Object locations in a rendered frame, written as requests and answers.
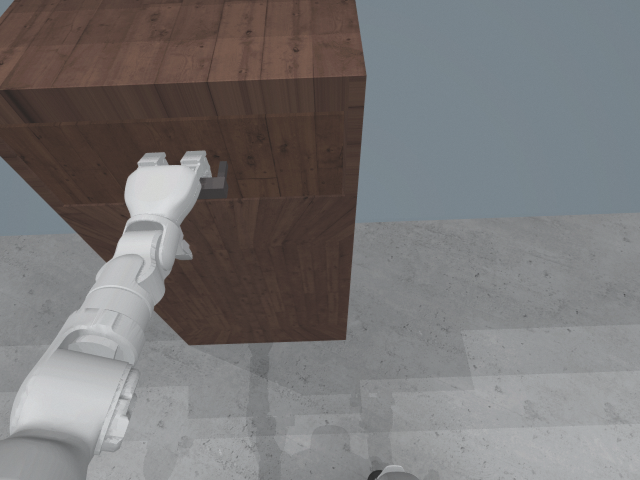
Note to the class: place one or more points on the robot left hand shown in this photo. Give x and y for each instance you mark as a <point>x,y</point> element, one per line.
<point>170,191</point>

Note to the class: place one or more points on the left robot forearm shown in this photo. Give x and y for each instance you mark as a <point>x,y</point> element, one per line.
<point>112,320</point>

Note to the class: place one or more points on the left robot upper arm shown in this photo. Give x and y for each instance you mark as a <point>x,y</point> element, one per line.
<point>79,405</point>

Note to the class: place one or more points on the drawer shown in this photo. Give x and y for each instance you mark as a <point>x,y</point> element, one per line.
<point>268,155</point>

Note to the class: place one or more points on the handle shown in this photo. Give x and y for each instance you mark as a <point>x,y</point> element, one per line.
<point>215,187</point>

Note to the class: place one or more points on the cabinet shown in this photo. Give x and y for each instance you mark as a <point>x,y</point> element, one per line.
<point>266,269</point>

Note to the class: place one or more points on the right robot shin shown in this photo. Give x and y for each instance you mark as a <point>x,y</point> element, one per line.
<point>391,468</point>

